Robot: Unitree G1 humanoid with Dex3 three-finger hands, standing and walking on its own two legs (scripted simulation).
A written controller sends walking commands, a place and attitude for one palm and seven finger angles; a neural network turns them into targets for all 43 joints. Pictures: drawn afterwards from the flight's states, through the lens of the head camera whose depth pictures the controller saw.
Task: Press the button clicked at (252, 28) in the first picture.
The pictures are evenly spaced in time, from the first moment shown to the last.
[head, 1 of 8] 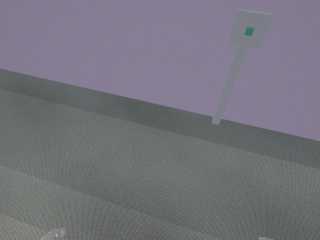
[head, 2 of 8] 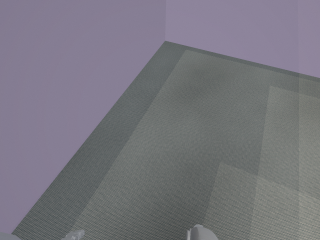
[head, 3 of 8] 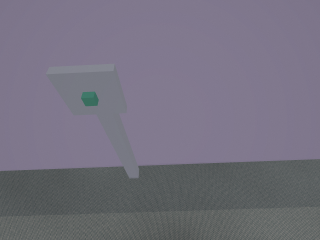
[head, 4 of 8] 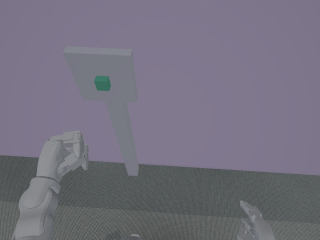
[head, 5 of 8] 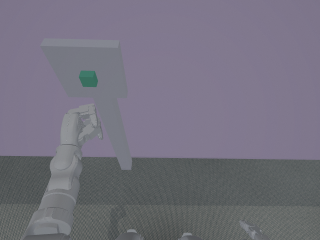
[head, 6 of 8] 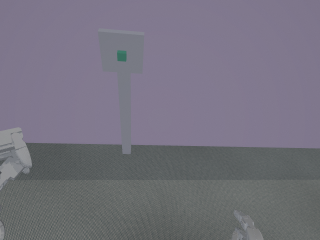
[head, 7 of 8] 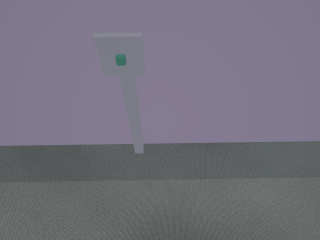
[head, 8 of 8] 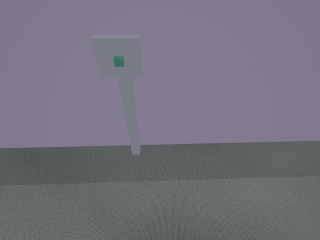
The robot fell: no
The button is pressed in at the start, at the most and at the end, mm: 0 11 0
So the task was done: yes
